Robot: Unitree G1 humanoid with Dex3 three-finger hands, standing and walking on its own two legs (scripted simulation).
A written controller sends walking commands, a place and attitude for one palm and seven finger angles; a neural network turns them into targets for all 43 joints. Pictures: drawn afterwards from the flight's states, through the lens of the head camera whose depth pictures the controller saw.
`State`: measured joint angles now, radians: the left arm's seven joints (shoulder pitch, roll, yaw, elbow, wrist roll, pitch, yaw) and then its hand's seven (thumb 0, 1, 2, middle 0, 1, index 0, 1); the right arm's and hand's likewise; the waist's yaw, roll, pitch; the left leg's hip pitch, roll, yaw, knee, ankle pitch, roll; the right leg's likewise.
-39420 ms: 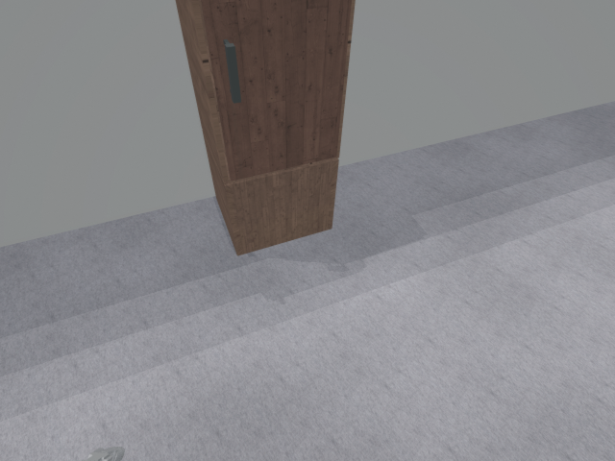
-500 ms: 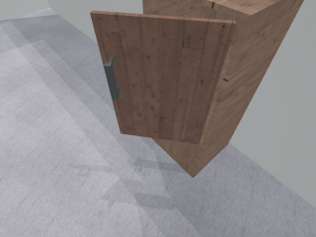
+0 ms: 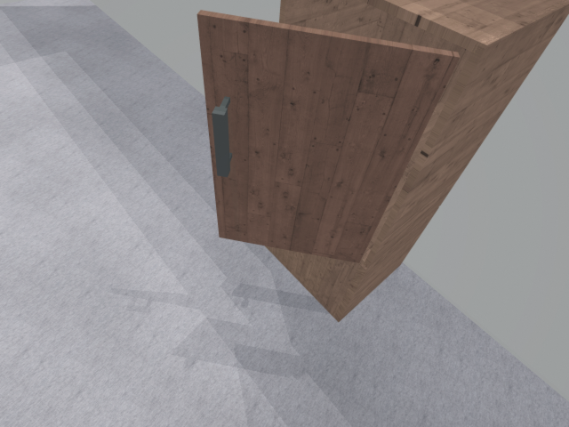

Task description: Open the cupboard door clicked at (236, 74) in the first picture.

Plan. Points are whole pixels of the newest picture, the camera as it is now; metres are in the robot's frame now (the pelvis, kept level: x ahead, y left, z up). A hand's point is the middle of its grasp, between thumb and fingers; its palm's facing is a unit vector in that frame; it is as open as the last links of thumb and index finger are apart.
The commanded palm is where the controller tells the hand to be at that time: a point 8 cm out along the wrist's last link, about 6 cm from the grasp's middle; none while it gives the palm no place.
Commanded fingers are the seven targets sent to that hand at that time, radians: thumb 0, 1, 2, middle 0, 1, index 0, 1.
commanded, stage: come to a stop and stand still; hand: left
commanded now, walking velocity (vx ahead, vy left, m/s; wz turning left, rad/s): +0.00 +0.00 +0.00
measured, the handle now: (224, 138) +0.60 +0.16 +0.04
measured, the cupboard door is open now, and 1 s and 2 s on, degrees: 39 39 39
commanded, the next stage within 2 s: look again from close up in 1.38 s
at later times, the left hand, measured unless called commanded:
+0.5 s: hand out of the picture -0.02 +0.16 -0.17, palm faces +0.00 -0.99 -0.17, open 7.4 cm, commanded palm none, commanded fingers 0.00 0.90 0.90 -0.20 -0.30 -0.20 -0.30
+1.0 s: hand out of the picture -0.03 +0.13 -0.17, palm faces +0.02 -0.99 -0.16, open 7.4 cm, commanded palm none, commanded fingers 0.00 0.90 0.90 -0.20 -0.30 -0.20 -0.30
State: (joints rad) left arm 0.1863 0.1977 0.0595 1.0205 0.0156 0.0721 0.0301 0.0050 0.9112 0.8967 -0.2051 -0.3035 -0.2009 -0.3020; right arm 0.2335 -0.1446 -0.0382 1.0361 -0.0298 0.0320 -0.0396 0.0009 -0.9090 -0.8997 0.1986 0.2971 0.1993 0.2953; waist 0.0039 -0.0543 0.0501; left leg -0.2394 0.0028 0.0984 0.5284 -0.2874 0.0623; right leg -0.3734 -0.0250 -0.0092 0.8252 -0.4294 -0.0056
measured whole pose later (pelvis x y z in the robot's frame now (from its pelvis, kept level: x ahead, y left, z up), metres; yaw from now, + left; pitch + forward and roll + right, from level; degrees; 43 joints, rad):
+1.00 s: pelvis -0.02 -0.03 +0.01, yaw -1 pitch -1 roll +0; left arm 0.30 0.13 0.00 1.13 0.01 -0.01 0.04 0.01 0.91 0.90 -0.20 -0.30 -0.20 -0.30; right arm 0.28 -0.11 -0.02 1.17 -0.01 0.00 -0.03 0.00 -0.91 -0.90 0.20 0.30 0.20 0.30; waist -0.01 -0.03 0.04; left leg -0.20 0.01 0.10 0.41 -0.19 0.02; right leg -0.09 -0.02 -0.01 0.40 -0.30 0.01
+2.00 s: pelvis -0.06 -0.01 +0.00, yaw +0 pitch -4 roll -1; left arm 0.26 0.28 0.00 0.97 0.02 0.00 0.02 0.01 0.90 0.90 -0.20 -0.30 -0.20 -0.30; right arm 0.16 -0.27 -0.03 0.98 -0.02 0.00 0.00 0.00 -0.91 -0.90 0.20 0.30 0.20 0.30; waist 0.01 -0.01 -0.01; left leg -0.25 0.01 0.09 0.49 -0.18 0.04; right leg -0.14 -0.02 -0.01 0.48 -0.28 0.02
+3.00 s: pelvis -0.03 +0.01 +0.00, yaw -7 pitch -2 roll -1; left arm 0.20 0.11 0.06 0.95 0.01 -0.05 0.03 0.00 0.92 0.90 -0.20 -0.30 -0.20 -0.30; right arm 0.44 -0.12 -0.04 1.14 -0.03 0.01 0.00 0.00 -0.91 -0.90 0.20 0.30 0.20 0.30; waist -0.04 0.04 0.02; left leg -0.35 0.05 0.10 0.86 -0.45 0.03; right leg -0.22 -0.06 -0.14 0.48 -0.23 0.00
